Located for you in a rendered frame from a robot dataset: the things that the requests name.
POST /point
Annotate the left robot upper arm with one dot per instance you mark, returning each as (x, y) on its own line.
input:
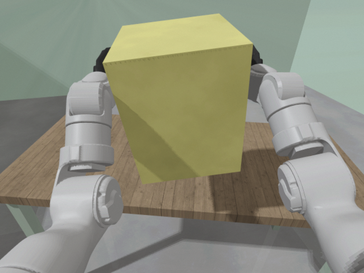
(82, 209)

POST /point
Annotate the right robot forearm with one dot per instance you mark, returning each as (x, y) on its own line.
(296, 130)

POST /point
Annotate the right robot upper arm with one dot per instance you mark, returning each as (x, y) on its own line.
(320, 188)

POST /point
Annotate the left robot forearm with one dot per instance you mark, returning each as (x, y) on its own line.
(88, 124)

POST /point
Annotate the table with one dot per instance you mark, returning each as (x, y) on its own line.
(249, 196)

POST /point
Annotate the left robot hand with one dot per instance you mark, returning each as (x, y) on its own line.
(99, 62)

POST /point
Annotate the carton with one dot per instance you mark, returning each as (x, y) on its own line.
(181, 88)

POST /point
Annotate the right robot hand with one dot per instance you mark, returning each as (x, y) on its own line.
(256, 57)

